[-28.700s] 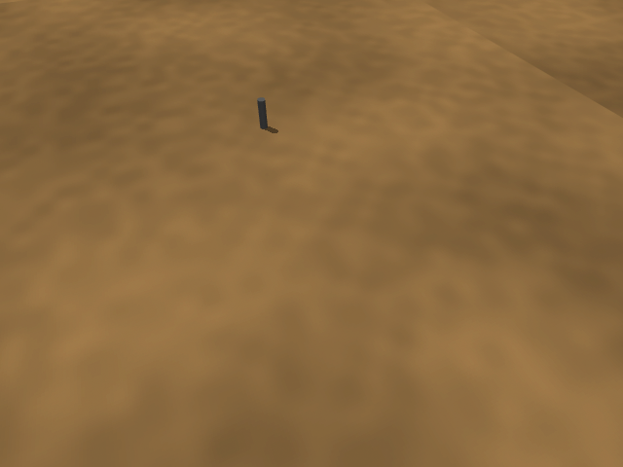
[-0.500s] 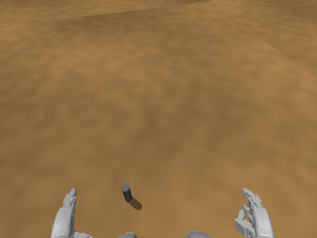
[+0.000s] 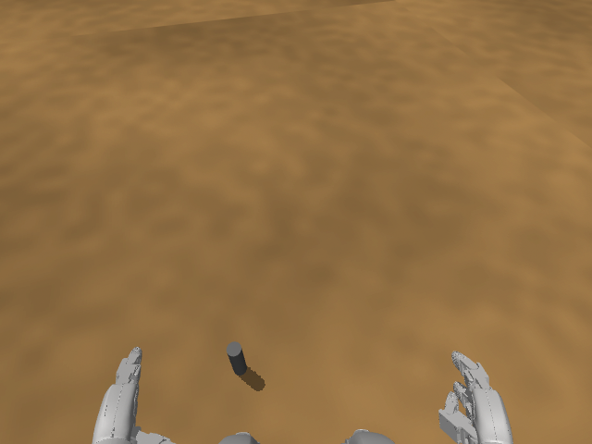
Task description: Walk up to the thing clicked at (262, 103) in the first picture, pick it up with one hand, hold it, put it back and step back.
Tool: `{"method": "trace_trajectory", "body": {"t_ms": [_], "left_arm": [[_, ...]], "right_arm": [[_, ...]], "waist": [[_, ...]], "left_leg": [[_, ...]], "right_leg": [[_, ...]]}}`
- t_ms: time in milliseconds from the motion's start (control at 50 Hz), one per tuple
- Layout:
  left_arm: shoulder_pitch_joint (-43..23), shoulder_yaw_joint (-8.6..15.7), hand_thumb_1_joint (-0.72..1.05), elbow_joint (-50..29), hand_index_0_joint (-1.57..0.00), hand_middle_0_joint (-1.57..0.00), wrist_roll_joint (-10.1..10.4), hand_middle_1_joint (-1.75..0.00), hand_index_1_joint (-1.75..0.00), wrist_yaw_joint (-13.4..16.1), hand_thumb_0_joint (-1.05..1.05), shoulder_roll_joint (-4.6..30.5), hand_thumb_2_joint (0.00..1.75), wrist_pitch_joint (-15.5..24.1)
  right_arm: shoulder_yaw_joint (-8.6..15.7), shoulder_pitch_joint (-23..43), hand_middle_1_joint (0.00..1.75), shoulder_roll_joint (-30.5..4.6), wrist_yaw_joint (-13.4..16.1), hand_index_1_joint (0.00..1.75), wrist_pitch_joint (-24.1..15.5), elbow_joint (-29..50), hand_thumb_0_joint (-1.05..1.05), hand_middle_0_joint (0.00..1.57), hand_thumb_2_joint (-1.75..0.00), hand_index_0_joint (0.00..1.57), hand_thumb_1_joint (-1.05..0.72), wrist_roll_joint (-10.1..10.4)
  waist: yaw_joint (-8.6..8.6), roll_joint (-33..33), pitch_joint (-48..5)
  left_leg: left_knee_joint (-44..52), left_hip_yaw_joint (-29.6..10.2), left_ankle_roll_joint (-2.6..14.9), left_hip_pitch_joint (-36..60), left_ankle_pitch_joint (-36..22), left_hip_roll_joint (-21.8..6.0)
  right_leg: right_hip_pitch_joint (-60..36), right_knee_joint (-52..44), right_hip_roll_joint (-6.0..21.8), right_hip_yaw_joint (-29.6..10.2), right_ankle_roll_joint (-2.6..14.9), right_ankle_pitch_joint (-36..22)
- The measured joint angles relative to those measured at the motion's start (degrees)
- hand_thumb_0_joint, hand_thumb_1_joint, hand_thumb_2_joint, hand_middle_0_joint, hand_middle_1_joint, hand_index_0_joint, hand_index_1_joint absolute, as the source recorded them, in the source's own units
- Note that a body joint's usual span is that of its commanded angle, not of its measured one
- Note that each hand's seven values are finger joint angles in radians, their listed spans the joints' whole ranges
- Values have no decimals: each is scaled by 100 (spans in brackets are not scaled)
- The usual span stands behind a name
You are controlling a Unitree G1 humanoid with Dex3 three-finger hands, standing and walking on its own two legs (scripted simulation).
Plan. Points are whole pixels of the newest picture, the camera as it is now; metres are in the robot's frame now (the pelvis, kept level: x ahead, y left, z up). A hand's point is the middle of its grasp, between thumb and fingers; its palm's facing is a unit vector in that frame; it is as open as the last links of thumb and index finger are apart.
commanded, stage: home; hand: left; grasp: from the side
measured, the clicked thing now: (237, 359) +0.44 +0.18 -0.63
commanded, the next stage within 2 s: stand in 0.02 s
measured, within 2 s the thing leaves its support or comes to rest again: neither
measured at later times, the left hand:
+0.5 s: hand (168, 413) +0.17 +0.18 -0.05, palm faces +0.10 -0.96 -0.27, open 10.9 cm
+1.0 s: hand out of the picture +0.08 +0.25 -0.11, palm faces -0.01 -0.94 -0.34, open 7.4 cm
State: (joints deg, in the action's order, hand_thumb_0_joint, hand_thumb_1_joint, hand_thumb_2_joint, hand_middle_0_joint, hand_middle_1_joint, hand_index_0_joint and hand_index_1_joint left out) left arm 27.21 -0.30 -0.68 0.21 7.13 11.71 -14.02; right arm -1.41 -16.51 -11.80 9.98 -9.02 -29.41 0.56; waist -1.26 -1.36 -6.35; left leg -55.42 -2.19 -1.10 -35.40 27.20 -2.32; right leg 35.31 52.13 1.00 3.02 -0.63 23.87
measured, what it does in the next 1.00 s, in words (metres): stands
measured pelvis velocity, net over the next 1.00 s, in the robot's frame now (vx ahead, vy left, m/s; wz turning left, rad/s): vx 0.00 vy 0.01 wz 0.00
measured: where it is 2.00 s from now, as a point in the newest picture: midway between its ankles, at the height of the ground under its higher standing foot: outside the picture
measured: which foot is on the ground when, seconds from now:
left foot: down 0.00-1.00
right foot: down 0.00-1.00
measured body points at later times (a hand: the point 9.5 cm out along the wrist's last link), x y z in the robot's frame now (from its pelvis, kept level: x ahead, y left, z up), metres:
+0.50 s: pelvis +0.01 +0.00 +0.00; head +0.02 +0.01 +0.45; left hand +0.17 +0.23 -0.03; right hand +0.17 -0.24 -0.07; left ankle +0.01 +0.13 -0.69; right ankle +0.03 -0.13 -0.69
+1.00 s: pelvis +0.00 +0.01 +0.04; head +0.01 +0.01 +0.49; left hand +0.08 +0.30 -0.09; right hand +0.08 -0.28 -0.09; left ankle +0.01 +0.13 -0.69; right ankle +0.03 -0.13 -0.69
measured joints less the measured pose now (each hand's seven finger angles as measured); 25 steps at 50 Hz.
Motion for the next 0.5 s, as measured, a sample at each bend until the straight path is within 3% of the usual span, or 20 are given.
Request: {"method": "trace_trajectory", "body": {"t_ms": [240, 340, 500], "left_arm": [[-12, -5, -48, -1, -10, -10, -7, -12, -11, -1, -2, -3, 12, -9], [6, -8, -24, -19, -16, -16, -11, -21, -21, -7, -1, 6, 35, -15], [-10, -15, 31, 7, -19, -19, -6, -28, -28, -12, -1, -2, 74, -21]], "right_arm": [[-13, 37, 30, 19, -16, 30, -5, -12, 2, 21, -90, 20, -90, -10], [-9, 16, 30, 24, -16, 30, 7, -4, 2, 21, -90, 20, -90, -15], [-3, 6, 30, 10, -25, 30, 13, -16, 2, 21, -90, 20, -90, -7]], "waist": [[13, -8, -10], [6, -21, -25], [5, -5, -17]], "left_leg": [[-19, 8, 13, -3, 40, 5], [-21, 6, 13, 5, 54, 3], [-15, 14, 6, 7, 59, 1]], "right_leg": [[-1, 6, 5, -9, -16, 29], [-11, 4, 2, -7, -17, 42], [0, 17, 0, -15, -10, 54]]}}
